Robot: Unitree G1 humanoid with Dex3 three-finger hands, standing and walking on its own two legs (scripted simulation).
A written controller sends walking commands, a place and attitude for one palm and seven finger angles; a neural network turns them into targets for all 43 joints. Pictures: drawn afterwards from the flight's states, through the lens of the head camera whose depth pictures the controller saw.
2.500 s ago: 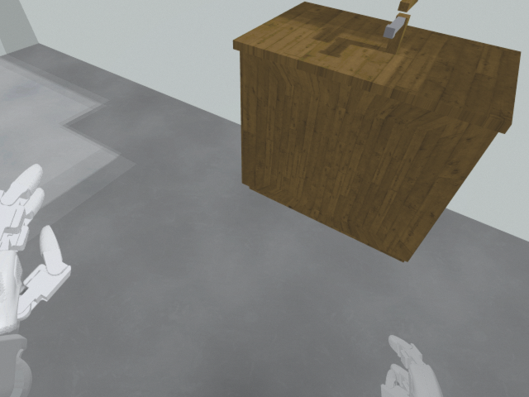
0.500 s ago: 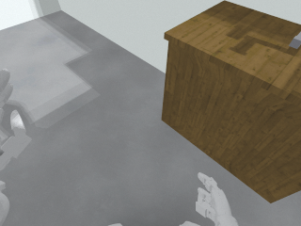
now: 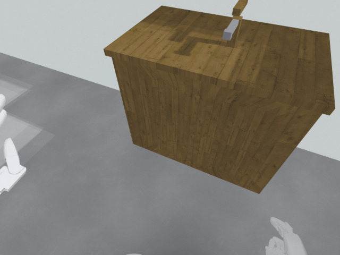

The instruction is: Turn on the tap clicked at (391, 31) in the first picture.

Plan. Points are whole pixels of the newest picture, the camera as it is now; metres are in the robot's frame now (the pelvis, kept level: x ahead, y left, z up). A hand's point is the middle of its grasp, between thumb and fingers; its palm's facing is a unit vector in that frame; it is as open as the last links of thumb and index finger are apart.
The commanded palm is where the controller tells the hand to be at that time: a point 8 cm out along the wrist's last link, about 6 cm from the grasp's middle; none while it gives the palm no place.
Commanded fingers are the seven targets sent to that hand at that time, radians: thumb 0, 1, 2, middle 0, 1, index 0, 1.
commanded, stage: turn to face it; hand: left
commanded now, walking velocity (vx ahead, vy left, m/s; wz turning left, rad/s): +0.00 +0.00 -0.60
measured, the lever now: (227, 34) +0.79 -0.17 +0.14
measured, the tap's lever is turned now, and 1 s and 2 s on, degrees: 0 0 0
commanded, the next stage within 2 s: take the last steps up to it in 1.12 s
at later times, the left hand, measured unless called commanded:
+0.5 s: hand (72, 172) +0.22 +0.17 +0.17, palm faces +0.11 -0.89 -0.43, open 7.4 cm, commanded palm +0.16 +0.22 +0.18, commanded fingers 0.00 0.90 0.90 -0.20 -0.30 -0.20 -0.30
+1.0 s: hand (103, 192) +0.19 +0.12 +0.16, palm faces -0.08 -0.93 -0.37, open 7.4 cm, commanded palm +0.16 +0.16 +0.18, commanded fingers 0.00 0.90 0.90 -0.20 -0.30 -0.20 -0.30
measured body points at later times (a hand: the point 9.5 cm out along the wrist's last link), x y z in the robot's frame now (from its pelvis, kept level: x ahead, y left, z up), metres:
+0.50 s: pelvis -0.08 +0.02 +0.00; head -0.04 +0.01 +0.45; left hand +0.21 +0.22 +0.20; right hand +0.01 -0.22 -0.10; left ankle -0.03 +0.14 -0.74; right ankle -0.13 -0.12 -0.72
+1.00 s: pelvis -0.13 +0.02 -0.01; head -0.12 +0.04 +0.44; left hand +0.19 +0.17 +0.18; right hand -0.12 -0.27 -0.08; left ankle -0.04 +0.10 -0.74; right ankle -0.18 -0.08 -0.69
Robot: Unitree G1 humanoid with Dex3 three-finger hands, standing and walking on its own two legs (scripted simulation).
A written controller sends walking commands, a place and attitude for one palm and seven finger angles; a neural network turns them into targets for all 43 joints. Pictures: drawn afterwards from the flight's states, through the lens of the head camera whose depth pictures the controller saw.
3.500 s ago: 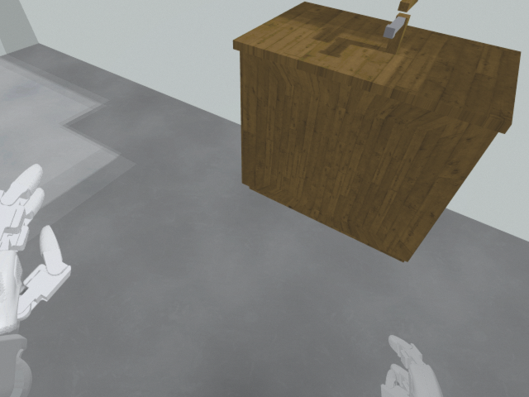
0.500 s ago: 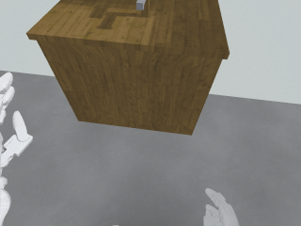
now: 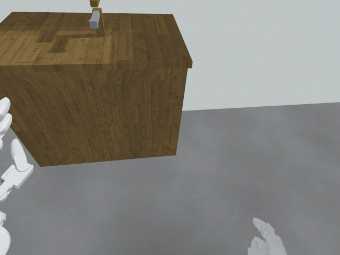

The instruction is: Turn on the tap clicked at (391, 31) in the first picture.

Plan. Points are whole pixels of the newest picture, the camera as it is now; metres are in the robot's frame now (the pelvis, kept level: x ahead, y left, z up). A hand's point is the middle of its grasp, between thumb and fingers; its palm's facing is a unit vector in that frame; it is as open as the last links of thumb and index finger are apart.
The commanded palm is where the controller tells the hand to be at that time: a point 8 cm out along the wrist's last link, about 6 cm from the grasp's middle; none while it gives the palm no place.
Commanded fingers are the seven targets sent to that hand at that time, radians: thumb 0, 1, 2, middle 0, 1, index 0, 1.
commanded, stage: turn to face it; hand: left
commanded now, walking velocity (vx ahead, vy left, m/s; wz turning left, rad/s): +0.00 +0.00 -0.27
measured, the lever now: (93, 24) +0.87 +0.36 +0.15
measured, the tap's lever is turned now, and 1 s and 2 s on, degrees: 0 0 0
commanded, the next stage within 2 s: take the last steps up to it in 0.12 s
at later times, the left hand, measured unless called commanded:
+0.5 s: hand (68, 183) +0.19 +0.18 +0.17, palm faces +0.29 -0.84 -0.46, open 7.4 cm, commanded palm +0.14 +0.23 +0.18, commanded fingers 0.00 0.90 0.90 -0.20 -0.30 -0.20 -0.30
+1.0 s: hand (58, 158) +0.23 +0.22 +0.17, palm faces +0.34 -0.83 -0.43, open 7.4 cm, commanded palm +0.18 +0.27 +0.18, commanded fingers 0.00 0.90 0.90 -0.20 -0.30 -0.20 -0.30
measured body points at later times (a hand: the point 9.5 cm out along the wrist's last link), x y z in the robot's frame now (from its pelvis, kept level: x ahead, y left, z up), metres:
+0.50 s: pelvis -0.04 -0.03 +0.01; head -0.04 -0.03 +0.46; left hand +0.17 +0.23 +0.20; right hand +0.05 -0.32 -0.09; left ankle -0.02 +0.09 -0.70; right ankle -0.04 -0.14 -0.73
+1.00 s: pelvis +0.00 +0.00 +0.00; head +0.01 -0.02 +0.45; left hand +0.21 +0.26 +0.19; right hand +0.13 -0.22 -0.11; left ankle +0.00 +0.12 -0.66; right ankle -0.01 -0.11 -0.73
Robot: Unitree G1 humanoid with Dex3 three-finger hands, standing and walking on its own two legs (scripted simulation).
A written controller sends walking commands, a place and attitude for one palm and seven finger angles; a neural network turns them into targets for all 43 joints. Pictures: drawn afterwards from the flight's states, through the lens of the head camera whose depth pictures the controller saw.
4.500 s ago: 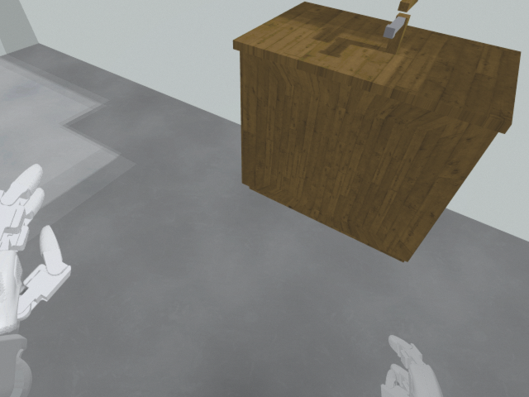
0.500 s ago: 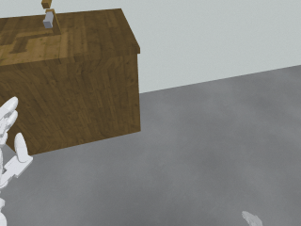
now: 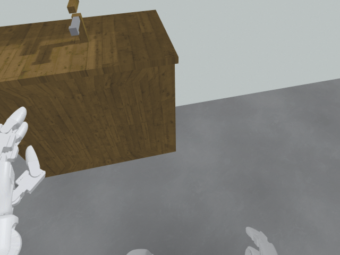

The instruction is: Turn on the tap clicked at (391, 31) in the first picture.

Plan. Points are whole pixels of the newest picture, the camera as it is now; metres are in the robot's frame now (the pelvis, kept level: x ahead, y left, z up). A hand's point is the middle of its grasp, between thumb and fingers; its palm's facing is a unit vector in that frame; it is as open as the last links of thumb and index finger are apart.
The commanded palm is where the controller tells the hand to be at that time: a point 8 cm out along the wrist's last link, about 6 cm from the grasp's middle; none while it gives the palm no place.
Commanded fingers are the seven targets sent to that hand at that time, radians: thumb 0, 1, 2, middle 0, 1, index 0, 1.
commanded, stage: take the last steps up to it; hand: left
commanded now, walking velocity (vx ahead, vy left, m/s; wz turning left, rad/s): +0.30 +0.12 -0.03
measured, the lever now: (74, 30) +0.83 +0.44 +0.14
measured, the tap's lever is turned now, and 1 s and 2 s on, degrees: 0 0 0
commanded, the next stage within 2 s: come to a stop and stand still in 1.40 s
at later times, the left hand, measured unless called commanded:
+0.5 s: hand (40, 109) +0.35 +0.30 +0.19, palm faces +0.32 -0.81 -0.50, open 7.4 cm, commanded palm +0.30 +0.35 +0.18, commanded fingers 0.00 0.90 0.90 -0.20 -0.30 -0.20 -0.30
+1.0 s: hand (46, 72) +0.48 +0.35 +0.19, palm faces +0.40 -0.82 -0.41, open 7.4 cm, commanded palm +0.42 +0.39 +0.18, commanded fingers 0.00 0.90 0.90 -0.20 -0.30 -0.20 -0.30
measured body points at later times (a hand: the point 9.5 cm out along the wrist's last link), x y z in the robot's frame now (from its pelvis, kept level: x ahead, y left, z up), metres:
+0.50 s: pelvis +0.12 +0.08 +0.00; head +0.15 +0.07 +0.45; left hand +0.33 +0.34 +0.21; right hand +0.27 -0.13 -0.10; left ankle +0.10 +0.18 -0.73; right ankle +0.16 -0.03 -0.71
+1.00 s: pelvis +0.24 +0.12 -0.01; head +0.27 +0.13 +0.44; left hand +0.45 +0.39 +0.21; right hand +0.40 -0.14 -0.08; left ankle +0.28 +0.24 -0.73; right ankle +0.18 +0.00 -0.69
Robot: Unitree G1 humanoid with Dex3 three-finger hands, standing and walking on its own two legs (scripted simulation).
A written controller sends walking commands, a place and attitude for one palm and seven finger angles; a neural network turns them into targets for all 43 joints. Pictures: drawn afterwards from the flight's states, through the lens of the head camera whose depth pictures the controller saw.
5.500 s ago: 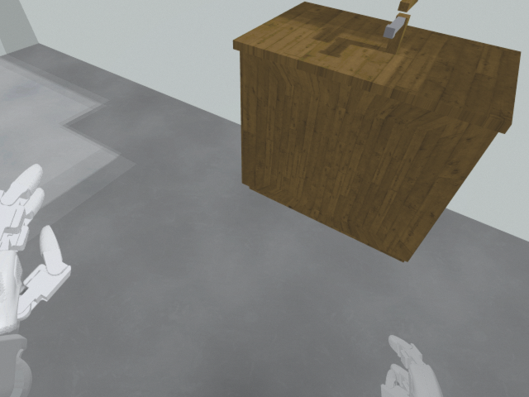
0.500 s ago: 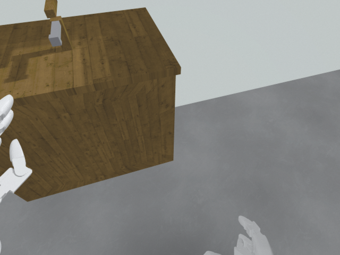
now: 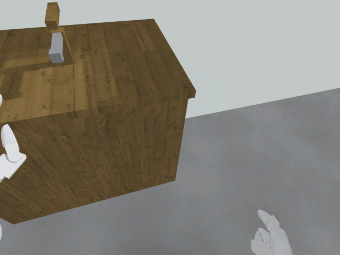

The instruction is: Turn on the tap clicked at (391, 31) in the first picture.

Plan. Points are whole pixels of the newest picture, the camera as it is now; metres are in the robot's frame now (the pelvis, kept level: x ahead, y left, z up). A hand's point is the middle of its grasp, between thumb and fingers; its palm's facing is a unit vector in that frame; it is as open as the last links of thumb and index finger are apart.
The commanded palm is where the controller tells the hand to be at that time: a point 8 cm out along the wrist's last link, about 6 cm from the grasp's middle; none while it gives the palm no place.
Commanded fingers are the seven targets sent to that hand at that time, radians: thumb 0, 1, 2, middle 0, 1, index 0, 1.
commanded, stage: take the last steps up to it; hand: left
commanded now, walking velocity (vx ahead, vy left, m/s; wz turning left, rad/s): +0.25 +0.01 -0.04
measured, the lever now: (56, 55) +0.57 +0.35 +0.15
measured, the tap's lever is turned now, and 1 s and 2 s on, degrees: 0 0 0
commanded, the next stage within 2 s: come to a stop and stand still in 0.40 s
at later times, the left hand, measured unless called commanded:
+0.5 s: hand (67, 117) +0.32 +0.22 +0.18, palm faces +0.38 -0.80 -0.46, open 7.4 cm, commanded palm +0.26 +0.27 +0.19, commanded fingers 0.00 0.90 0.90 -0.20 -0.30 -0.20 -0.30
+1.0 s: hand (81, 116) +0.33 +0.20 +0.18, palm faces +0.36 -0.82 -0.45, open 7.4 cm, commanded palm +0.27 +0.24 +0.19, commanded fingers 0.00 0.90 0.90 -0.20 -0.30 -0.20 -0.30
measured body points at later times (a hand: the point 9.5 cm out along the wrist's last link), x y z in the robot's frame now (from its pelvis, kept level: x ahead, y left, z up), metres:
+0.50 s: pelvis +0.10 -0.01 +0.01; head +0.13 -0.03 +0.46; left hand +0.30 +0.26 +0.20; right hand +0.26 -0.27 -0.09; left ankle +0.13 +0.12 -0.68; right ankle +0.11 -0.10 -0.73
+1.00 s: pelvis +0.11 -0.03 +0.01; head +0.13 -0.05 +0.45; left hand +0.30 +0.24 +0.20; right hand +0.27 -0.23 -0.10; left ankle +0.17 +0.11 -0.72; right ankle +0.12 -0.12 -0.73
